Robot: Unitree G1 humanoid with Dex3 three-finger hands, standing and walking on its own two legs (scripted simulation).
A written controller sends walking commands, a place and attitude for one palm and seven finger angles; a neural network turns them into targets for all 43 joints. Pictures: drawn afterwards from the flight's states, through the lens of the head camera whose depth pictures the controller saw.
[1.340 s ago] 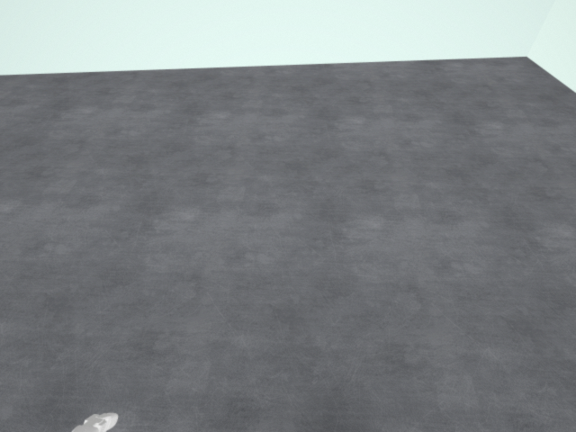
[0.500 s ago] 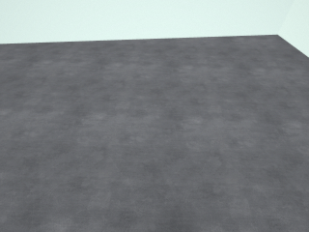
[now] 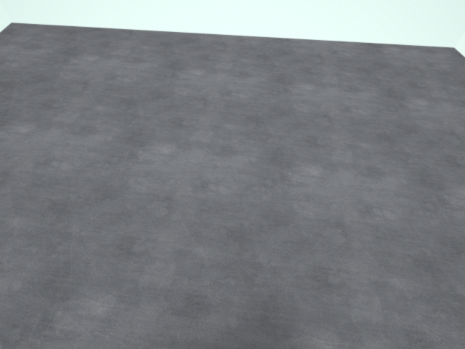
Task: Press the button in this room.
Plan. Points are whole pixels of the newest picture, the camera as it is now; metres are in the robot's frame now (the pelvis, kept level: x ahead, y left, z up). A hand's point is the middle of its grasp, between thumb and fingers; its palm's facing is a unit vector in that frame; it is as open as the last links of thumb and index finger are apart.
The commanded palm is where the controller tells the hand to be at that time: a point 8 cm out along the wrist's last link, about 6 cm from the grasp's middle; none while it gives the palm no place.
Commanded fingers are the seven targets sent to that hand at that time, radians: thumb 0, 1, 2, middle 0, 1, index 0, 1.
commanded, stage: turn or walk to find it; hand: left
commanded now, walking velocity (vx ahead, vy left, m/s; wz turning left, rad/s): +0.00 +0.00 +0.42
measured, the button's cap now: out of the picture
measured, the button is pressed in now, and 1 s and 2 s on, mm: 0 0 0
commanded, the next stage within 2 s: none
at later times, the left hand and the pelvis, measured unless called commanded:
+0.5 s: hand out of the picture -0.02 +0.18 -0.14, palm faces +0.25 -0.93 -0.28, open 7.4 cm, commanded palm none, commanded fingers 0.00 0.90 0.90 -0.20 -0.30 -0.20 -0.30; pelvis -0.03 -0.04 +0.01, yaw +14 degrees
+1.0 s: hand out of the picture -0.08 +0.23 -0.15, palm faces +0.47 -0.85 -0.25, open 7.4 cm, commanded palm none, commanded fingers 0.00 0.90 0.90 -0.20 -0.30 -0.20 -0.30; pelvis -0.06 +0.01 +0.01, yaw +26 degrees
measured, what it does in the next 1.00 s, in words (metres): steps on the spot, turning left: right foot, then left foot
